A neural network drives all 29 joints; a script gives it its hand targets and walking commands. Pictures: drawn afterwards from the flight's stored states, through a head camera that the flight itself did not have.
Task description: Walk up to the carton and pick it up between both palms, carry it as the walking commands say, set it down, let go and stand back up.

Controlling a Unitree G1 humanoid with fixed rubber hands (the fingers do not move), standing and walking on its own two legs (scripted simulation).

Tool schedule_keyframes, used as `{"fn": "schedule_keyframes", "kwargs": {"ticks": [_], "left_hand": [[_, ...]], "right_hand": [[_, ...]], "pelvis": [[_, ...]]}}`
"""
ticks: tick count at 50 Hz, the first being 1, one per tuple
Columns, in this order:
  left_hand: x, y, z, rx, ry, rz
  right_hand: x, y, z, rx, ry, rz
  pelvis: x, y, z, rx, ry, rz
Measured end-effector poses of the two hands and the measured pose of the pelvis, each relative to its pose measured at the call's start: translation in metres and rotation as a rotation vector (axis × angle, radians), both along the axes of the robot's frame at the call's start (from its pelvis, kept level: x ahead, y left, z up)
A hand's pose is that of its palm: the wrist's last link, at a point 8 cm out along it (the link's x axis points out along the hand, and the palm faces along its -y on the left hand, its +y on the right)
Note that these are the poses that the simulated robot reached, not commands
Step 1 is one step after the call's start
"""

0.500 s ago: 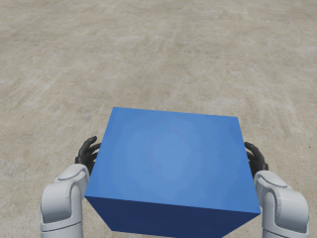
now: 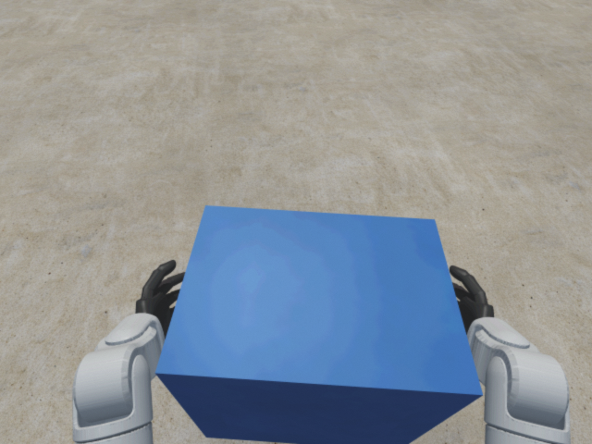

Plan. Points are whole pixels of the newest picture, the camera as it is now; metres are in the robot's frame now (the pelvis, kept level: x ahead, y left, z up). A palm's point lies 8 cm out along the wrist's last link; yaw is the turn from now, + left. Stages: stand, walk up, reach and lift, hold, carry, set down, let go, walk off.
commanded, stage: carry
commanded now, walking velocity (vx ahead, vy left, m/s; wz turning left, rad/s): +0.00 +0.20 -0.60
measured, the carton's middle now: (310, 338) +0.26 +0.01 -0.01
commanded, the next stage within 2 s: none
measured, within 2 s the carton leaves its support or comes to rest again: neither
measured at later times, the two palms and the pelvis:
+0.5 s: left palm (173, 292) +0.27 +0.18 +0.09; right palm (501, 420) +0.15 -0.18 +0.07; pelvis -0.02 +0.09 +0.01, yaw -18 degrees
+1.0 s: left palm (172, 274) +0.29 +0.19 +0.09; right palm out of the picture +0.07 -0.13 +0.08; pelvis -0.01 +0.17 +0.01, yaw -33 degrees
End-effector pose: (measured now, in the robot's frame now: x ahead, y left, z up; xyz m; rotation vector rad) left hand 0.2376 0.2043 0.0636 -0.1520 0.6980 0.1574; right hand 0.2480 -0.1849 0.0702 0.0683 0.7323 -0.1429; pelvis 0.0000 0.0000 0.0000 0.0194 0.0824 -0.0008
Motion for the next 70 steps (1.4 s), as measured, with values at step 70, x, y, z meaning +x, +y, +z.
{"fn": "schedule_keyframes", "kwargs": {"ticks": [70], "left_hand": [[0.051, 0.034, 0.025, -0.011, -0.018, -0.580]], "right_hand": [[-0.165, 0.095, 0.019, 0.011, -0.019, -0.577]], "pelvis": [[-0.019, 0.201, 0.011, -0.036, -0.041, -0.562]]}}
